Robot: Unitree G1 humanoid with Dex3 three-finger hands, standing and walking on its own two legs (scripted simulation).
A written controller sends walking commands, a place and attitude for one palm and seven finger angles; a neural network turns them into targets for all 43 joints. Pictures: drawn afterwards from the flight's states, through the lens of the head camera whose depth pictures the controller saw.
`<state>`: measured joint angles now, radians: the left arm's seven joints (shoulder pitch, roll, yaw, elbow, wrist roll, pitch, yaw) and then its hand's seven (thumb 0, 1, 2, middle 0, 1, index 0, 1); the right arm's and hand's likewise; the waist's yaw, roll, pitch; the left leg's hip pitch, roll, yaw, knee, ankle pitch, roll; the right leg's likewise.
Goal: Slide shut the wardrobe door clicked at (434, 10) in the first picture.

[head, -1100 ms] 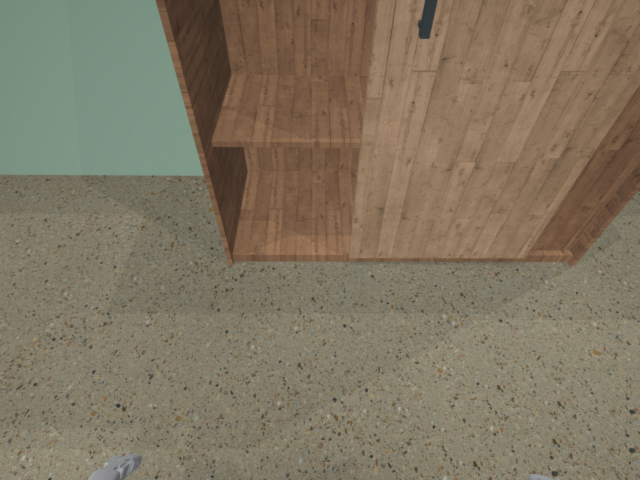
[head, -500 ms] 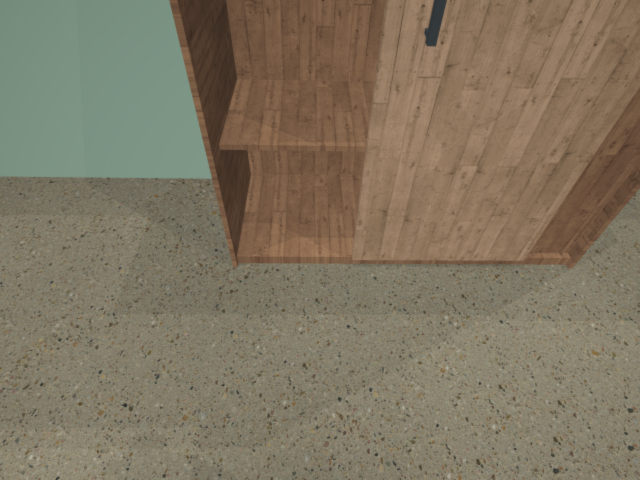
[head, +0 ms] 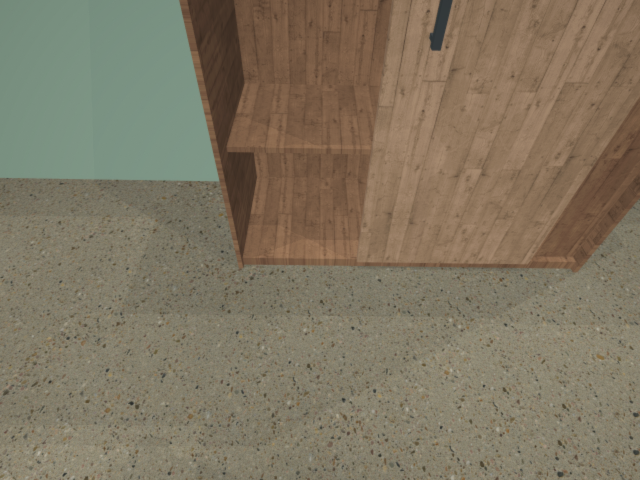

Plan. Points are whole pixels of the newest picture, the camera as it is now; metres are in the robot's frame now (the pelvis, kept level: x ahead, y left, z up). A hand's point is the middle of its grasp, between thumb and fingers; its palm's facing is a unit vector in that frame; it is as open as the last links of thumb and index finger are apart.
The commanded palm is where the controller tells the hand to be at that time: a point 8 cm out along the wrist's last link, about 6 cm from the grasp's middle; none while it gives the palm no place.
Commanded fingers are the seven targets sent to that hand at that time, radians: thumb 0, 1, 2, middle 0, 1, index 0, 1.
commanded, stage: look at it before walking up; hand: right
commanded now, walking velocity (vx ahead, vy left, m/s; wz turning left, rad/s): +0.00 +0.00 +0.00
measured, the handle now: out of the picture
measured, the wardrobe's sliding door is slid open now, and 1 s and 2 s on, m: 0.46 0.46 0.46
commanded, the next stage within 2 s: walk to a spot facing it in 0.44 s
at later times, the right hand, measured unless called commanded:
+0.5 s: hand out of the picture +0.08 -0.25 -0.16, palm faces -0.04 +0.94 -0.33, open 7.4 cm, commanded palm none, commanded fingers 0.00 -0.90 -0.90 0.20 0.30 0.20 0.30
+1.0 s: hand out of the picture +0.02 -0.28 -0.21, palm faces +0.20 +0.96 -0.18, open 7.4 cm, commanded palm none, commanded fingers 0.00 -0.90 -0.90 0.20 0.30 0.20 0.30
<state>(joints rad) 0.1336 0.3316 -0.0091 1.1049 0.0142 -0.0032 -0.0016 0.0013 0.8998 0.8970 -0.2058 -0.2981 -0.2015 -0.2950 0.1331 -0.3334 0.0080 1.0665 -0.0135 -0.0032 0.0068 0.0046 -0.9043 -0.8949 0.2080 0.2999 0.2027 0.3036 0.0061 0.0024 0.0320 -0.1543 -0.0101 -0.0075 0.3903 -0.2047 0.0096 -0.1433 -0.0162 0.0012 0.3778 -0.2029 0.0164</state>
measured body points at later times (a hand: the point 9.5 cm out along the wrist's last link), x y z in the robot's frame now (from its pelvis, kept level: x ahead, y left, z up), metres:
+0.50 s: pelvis +0.00 -0.01 +0.00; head +0.01 +0.00 +0.45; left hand +0.08 +0.29 -0.13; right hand +0.08 -0.30 -0.13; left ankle +0.01 +0.11 -0.75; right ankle +0.00 -0.13 -0.75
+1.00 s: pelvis +0.07 -0.08 -0.02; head +0.08 -0.12 +0.43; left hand +0.12 +0.17 -0.15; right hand +0.01 -0.33 -0.19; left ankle +0.02 +0.08 -0.69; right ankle +0.07 -0.15 -0.75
